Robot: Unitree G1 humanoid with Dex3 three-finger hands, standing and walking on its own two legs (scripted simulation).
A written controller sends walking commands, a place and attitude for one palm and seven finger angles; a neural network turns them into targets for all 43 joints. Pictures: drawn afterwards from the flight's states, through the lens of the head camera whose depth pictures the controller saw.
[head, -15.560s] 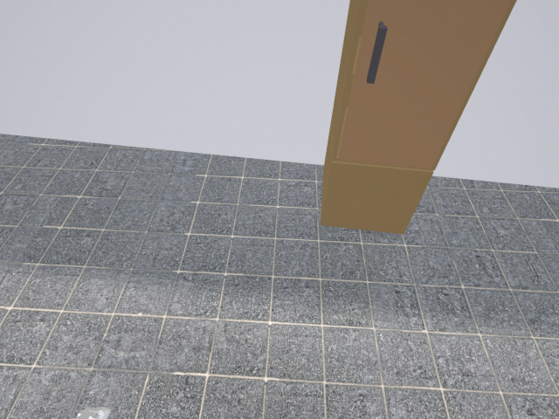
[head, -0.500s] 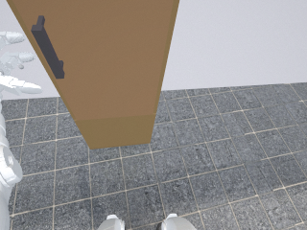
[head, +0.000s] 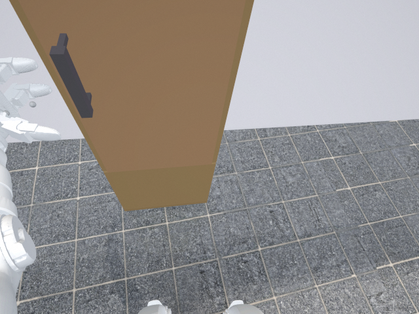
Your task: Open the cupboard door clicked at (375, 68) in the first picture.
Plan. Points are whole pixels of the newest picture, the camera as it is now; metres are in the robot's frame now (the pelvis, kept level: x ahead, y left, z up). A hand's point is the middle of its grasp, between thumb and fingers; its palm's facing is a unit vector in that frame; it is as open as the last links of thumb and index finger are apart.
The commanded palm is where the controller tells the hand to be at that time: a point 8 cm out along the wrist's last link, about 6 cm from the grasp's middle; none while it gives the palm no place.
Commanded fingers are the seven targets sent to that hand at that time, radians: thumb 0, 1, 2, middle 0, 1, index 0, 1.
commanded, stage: move the hooked fingers beside the handle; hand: left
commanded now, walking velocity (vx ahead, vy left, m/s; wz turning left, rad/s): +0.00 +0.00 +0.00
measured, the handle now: (76, 79) +0.53 +0.24 +0.11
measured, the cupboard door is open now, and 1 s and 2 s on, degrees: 0 0 0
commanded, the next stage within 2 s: slide the fingers in behind the handle in 0.40 s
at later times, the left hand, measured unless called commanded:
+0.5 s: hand (42, 103) +0.46 +0.27 +0.11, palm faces +0.09 -1.00 -0.01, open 14.0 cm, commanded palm +0.44 +0.32 +0.11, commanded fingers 0.00 -0.50 0.30 -0.30 -1.20 -0.30 -1.20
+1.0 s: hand (61, 101) +0.47 +0.25 +0.11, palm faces +0.08 -1.00 +0.00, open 14.0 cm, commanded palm +0.45 +0.29 +0.11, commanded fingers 0.00 -0.50 0.30 -0.30 -1.20 -0.30 -1.20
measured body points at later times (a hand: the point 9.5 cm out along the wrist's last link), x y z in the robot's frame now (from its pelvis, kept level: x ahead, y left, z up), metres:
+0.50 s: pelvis -0.01 -0.01 +0.00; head +0.08 +0.02 +0.43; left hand +0.45 +0.33 +0.12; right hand +0.01 -0.28 -0.11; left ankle +0.00 +0.09 -0.70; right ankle -0.01 -0.13 -0.70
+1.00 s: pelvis -0.01 -0.01 +0.00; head +0.09 +0.02 +0.44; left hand +0.46 +0.30 +0.11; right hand +0.01 -0.28 -0.11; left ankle +0.00 +0.09 -0.70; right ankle -0.01 -0.13 -0.70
